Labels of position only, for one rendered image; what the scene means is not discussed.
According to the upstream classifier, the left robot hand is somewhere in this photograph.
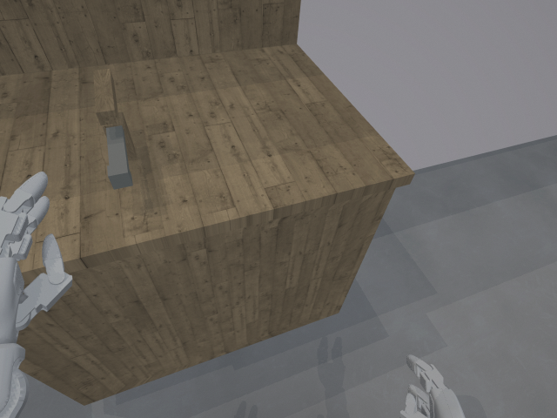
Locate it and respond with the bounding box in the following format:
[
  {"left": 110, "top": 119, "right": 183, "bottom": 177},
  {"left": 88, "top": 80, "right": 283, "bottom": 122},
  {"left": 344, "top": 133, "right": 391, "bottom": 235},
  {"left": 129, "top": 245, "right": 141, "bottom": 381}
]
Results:
[{"left": 0, "top": 172, "right": 72, "bottom": 344}]

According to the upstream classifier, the counter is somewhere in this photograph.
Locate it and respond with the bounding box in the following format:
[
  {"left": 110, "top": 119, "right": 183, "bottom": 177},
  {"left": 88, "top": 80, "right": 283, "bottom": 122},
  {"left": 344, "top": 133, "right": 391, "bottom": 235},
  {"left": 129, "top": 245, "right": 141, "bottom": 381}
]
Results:
[{"left": 0, "top": 0, "right": 415, "bottom": 406}]

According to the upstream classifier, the robot left forearm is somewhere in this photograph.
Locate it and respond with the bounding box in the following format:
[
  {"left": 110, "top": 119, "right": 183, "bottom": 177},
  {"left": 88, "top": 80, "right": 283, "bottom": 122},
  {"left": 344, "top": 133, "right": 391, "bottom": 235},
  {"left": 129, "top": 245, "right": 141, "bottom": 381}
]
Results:
[{"left": 0, "top": 343, "right": 30, "bottom": 418}]

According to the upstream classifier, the right robot hand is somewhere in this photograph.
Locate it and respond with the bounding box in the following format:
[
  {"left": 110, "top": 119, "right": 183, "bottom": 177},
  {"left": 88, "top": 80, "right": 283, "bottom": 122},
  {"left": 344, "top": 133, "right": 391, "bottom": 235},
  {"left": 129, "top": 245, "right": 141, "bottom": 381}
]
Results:
[{"left": 400, "top": 354, "right": 466, "bottom": 418}]

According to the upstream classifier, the tap lever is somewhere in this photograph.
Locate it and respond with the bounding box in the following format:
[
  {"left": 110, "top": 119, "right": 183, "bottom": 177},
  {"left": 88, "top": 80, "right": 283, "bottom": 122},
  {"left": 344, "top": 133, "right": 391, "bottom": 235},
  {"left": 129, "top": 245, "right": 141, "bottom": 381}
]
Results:
[{"left": 106, "top": 125, "right": 133, "bottom": 190}]

